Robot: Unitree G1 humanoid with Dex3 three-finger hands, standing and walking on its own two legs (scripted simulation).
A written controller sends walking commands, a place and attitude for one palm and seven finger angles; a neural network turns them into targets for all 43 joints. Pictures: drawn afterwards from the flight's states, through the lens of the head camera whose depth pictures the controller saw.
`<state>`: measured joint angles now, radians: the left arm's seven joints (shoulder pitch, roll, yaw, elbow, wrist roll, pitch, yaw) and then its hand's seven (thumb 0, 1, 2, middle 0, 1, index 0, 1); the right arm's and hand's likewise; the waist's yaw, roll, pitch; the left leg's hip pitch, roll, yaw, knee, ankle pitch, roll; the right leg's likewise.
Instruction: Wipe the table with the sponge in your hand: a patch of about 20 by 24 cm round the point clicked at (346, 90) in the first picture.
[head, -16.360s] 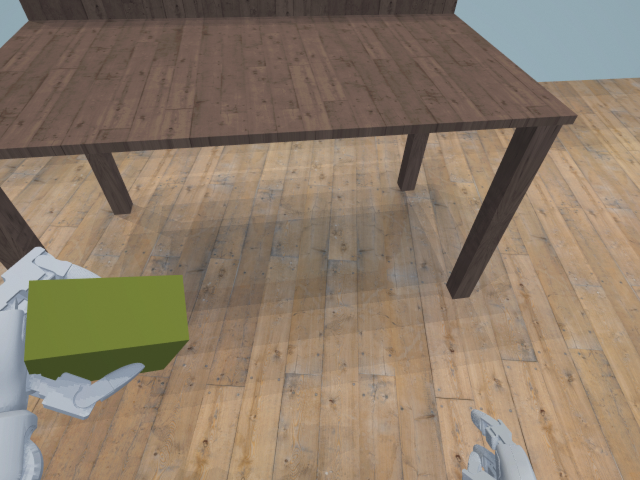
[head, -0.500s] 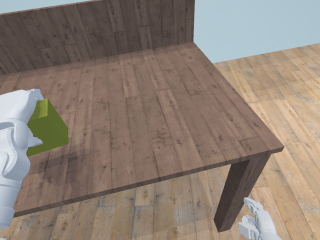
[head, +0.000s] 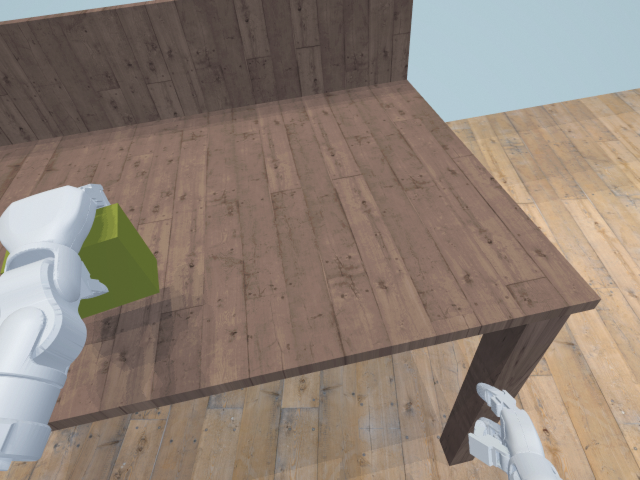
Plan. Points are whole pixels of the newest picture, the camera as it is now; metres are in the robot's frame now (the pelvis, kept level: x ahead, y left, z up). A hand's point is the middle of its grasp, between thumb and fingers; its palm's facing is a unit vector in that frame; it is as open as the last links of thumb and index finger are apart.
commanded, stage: move the sponge above the wiping area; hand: left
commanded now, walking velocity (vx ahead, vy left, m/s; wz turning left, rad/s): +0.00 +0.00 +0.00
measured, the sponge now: (97, 274) +0.30 +0.35 +0.11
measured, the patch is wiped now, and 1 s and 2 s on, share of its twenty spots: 0.05 0.10 0.15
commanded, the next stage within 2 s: lower the sponge onto the table in 0.76 s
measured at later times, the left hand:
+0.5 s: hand (92, 270) +0.28 +0.33 +0.14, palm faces -0.06 -0.04 -1.00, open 10.2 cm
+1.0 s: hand (107, 295) +0.27 +0.31 +0.12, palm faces -0.16 -0.07 -0.98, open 10.1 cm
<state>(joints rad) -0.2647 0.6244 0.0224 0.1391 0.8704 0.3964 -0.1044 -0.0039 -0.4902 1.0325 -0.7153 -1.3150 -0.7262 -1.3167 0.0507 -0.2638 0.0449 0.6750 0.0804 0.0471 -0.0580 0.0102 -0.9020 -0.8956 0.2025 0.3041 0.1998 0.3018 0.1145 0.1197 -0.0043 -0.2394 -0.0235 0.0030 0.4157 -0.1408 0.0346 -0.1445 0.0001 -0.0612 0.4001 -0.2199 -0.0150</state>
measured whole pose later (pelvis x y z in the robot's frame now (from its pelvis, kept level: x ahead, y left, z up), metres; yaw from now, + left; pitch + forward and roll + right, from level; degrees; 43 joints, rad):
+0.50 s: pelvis +0.00 -0.02 +0.00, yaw +0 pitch -2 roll -1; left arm -0.25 0.64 -0.01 0.19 0.88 0.43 -0.21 -0.01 -0.49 1.03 -0.72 -1.32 -0.73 -1.32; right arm 0.07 -0.30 0.05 0.67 0.09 0.05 -0.06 0.01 -0.90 -0.90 0.20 0.30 0.20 0.30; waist 0.09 0.13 0.00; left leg -0.24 -0.01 -0.01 0.43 -0.15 0.02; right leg -0.14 0.02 -0.08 0.40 -0.23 -0.03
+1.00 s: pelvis +0.00 -0.02 +0.00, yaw +0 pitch -3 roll -1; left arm -0.12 0.64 0.01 0.11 0.85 0.30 -0.27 -0.01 -0.50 1.04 -0.72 -1.33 -0.73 -1.33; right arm 0.08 -0.31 0.03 0.65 0.08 0.04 -0.08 0.01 -0.90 -0.90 0.20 0.30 0.20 0.30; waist 0.09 0.14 0.00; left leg -0.24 -0.01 -0.01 0.46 -0.17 0.02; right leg -0.14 0.02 -0.07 0.44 -0.25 -0.03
